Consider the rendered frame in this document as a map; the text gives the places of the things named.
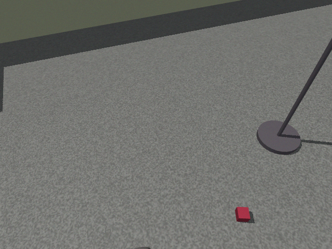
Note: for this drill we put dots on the floor lamp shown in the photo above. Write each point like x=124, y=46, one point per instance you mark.
x=279, y=137

